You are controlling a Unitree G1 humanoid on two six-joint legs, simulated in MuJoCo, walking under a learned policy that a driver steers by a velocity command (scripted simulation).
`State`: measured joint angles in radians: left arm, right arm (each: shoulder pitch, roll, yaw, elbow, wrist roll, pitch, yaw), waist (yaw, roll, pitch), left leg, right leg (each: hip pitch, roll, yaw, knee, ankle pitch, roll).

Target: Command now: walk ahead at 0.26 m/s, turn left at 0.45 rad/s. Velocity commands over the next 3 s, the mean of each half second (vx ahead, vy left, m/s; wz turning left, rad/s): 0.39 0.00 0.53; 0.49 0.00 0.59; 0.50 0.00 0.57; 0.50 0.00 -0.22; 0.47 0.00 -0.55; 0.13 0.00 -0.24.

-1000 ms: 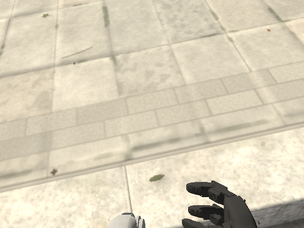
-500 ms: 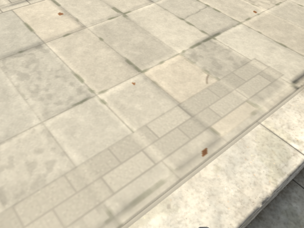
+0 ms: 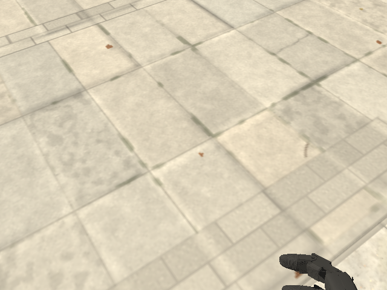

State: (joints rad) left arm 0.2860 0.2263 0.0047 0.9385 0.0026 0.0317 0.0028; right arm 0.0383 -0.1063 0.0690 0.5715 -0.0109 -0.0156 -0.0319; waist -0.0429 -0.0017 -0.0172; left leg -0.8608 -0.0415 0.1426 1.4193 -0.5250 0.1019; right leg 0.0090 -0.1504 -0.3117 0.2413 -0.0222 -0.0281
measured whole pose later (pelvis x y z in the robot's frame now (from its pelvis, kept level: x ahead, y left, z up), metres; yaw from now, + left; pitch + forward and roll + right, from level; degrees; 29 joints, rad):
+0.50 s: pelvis +0.25 +0.03 +0.15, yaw +23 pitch +5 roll -3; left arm -0.08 0.21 0.02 0.61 -0.03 -0.12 -0.02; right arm 0.52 -0.16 -0.01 0.79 0.02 -0.03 -0.04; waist -0.12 -0.03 -0.04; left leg 0.00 -0.12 -0.37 0.34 -0.37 0.13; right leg -0.62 0.07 0.04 0.53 -0.02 -0.01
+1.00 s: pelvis +0.50 +0.15 +0.14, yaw +40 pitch +3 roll -2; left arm 0.41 0.25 0.05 0.86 0.00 -0.09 0.00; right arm 0.03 -0.23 -0.03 0.58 0.03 -0.05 0.05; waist 0.11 0.04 0.01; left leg -0.72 0.09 -0.02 0.75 -0.03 0.04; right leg 0.05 0.02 -0.18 0.27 -0.38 0.00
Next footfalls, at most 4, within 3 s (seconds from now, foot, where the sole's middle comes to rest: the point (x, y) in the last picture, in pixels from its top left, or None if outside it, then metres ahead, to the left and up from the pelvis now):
0.56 right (202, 286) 0.48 0.00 -0.63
1.08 left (80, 260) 0.58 0.39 -0.63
1.52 right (81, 178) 0.91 0.44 -0.63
1.98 left None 0.86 0.73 -0.63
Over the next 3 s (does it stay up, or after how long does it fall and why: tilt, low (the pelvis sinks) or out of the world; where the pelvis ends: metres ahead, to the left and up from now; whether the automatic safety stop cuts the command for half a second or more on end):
stays up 1.19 0.75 0.14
